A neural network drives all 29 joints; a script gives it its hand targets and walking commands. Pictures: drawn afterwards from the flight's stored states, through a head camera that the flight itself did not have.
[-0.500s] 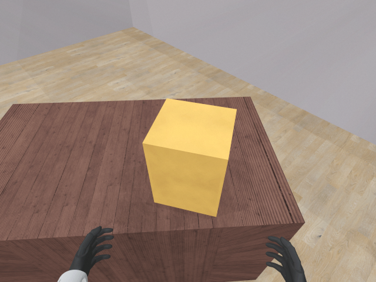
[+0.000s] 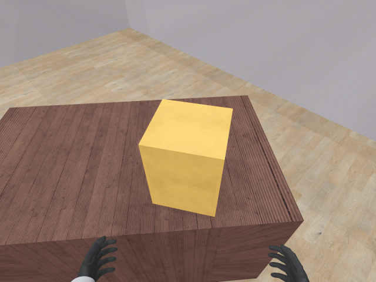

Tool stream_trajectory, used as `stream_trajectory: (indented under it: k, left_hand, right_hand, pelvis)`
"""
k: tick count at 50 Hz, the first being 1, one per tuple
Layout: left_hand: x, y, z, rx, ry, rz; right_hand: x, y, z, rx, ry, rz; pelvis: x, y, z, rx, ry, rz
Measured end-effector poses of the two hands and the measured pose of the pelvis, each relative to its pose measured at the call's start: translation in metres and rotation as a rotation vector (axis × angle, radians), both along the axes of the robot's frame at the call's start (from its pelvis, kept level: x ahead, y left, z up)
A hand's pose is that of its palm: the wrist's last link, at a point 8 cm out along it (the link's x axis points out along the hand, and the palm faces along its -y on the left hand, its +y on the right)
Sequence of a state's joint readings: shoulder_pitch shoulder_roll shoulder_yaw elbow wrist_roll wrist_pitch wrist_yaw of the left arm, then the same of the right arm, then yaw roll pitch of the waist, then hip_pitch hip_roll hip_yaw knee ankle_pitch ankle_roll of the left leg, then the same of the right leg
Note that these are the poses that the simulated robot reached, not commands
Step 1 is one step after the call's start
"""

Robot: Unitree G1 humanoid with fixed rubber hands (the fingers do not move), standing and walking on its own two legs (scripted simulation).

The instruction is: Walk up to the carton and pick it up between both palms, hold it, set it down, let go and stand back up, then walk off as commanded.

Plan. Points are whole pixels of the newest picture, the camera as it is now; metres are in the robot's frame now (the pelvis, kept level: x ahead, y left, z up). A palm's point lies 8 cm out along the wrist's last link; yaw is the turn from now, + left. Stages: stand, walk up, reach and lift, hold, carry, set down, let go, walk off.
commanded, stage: set down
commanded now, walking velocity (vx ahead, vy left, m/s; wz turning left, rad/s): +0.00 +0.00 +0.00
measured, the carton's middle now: (189, 159) +0.44 +0.03 -0.01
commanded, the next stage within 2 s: let go in 0.32 s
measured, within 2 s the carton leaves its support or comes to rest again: neither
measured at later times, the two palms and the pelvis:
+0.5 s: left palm (91, 279) +0.15 +0.24 -0.07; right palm out of the picture +0.14 -0.21 -0.08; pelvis +0.00 +0.00 +0.00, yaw +0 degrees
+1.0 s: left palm out of the picture +0.14 +0.27 -0.07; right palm out of the picture +0.13 -0.25 -0.09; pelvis +0.00 +0.00 +0.00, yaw +0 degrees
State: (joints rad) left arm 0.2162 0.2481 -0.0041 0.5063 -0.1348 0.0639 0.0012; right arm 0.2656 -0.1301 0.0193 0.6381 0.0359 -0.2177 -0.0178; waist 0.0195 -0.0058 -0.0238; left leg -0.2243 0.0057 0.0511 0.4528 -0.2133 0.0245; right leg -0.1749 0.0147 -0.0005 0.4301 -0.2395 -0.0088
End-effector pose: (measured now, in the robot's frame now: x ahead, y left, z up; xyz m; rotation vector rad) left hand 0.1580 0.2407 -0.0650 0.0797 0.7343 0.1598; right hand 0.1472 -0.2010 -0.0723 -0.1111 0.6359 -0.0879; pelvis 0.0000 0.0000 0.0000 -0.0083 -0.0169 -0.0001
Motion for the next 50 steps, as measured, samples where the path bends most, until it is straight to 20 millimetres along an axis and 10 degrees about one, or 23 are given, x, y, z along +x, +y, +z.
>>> stream_trajectory:
  k: [42, 50]
  left_hand:
    - [-0.005, -0.006, -0.008, 0.003, 0.072, 0.028]
    - [-0.015, 0.028, -0.008, 0.124, 0.08, -0.022]
  right_hand:
    - [-0.004, -0.012, -0.01, -0.019, 0.079, 0.043]
    - [-0.017, -0.052, -0.013, -0.151, 0.213, 0.058]
  pelvis:
    - [0.001, -0.001, 0.0, 0.001, 0.001, 0.0]
    - [0.001, -0.001, 0.0, 0.001, 0.002, 0.0]
